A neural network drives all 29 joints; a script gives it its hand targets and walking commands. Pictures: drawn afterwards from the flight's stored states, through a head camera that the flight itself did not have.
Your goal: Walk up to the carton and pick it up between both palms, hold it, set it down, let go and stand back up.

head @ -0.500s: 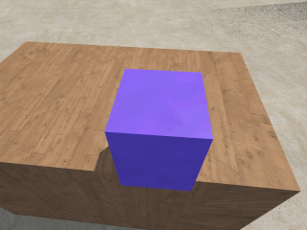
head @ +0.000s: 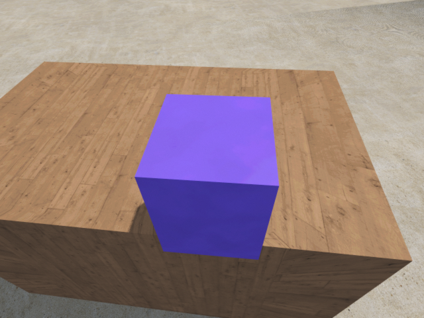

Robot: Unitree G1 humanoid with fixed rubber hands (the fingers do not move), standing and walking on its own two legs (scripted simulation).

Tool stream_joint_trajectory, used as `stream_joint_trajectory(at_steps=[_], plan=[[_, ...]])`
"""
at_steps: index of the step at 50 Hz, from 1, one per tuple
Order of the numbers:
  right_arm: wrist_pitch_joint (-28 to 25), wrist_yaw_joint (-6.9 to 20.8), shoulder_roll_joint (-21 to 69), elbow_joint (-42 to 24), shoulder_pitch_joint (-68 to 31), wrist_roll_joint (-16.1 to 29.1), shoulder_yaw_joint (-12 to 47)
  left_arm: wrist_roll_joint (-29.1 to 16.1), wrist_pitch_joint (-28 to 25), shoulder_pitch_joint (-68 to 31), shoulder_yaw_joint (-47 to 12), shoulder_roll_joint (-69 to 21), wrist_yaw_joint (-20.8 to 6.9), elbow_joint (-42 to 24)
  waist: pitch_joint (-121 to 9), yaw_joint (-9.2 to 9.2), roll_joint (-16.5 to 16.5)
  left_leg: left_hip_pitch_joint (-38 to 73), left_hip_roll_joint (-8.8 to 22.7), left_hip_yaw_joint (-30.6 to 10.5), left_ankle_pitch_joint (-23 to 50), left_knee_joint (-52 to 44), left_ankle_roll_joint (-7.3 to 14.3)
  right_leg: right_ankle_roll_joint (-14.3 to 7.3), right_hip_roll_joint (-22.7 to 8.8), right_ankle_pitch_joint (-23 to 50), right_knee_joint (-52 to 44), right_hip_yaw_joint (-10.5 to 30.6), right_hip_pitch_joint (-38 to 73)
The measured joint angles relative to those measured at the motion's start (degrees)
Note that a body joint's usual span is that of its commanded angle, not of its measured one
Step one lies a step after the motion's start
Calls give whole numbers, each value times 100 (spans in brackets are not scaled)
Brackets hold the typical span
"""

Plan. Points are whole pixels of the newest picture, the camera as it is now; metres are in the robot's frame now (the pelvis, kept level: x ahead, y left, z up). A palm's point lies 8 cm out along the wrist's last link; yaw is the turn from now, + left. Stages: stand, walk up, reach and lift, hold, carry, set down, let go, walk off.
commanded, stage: walk up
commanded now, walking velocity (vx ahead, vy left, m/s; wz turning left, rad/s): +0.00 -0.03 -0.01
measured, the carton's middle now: (213, 178) +0.39 +0.02 +0.07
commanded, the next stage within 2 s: stand in 1.84 s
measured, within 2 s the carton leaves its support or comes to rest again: neither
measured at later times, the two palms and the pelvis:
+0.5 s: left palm out of the picture +0.11 +0.18 -0.14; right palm out of the picture -0.01 -0.31 -0.16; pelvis +0.05 -0.07 -0.01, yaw -1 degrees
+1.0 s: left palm out of the picture +0.04 +0.27 -0.14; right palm out of the picture +0.05 -0.28 -0.12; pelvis +0.01 -0.01 +0.00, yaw +0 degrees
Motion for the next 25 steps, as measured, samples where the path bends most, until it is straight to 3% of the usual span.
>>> stream_joint_trajectory(at_steps=[5, 8, 10, 14, 17, 19, 22, 23, 25], plan=[[-62, 86, 121, -5, -7, 7, 23, -46, -34, 109, -90, -121, 72, 67, -74, -47, -39, -46, -177, 51, 150, -198, 260, 41, 11, 229, -485, 17, 216], [-124, 92, 248, 67, 78, -30, 69, -55, 6, 121, -79, -130, 93, 128, -137, -97, -114, 99, -224, 42, 422, -466, 108, 93, -24, 163, -438, 20, 257], [-158, 69, 306, 62, 156, -64, 59, -19, 47, 125, -36, -80, 89, 140, -190, -157, -207, 156, -274, 34, 421, -546, 24, 244, -91, -10, -215, 30, 179], [-162, -109, 209, -14, 170, -102, -74, 109, 116, -11, 59, 97, -17, 14, -145, -305, -209, 101, -220, -38, 363, -524, -16, 623, -190, -912, 1391, 173, -495], [-169, -209, 75, -36, 154, -124, -169, 143, 116, -209, 116, 304, -105, -203, -46, -288, -187, 138, -42, -68, 390, -622, -115, 817, -306, -1209, 2601, 418, -1045], [-161, -199, -45, -54, 74, -145, -237, 112, 104, -325, 125, 372, -124, -336, 42, -218, -174, 175, 83, -13, 351, -616, -235, 929, -491, -1156, 2473, 533, -1129], [-155, -94, -192, -79, -55, -129, -285, 46, -2, -406, 70, 355, -124, -386, 150, -132, -136, 147, 238, 104, 53, -222, -351, 999, -752, -589, 1334, 527, -790], [-150, -57, -208, -55, -57, -111, -274, 48, -74, -414, 53, 328, -119, -352, 160, -100, -116, 76, 279, 95, -142, 70, -320, 965, -778, -294, 990, 495, -622], [-90, -1, -243, -8, -168, -33, -249, 85, -194, -416, -10, 145, -101, -259, 245, -71, 72, -138, 270, -153, -677, 743, -88, 747, -659, -410, 1056, 380, -524]])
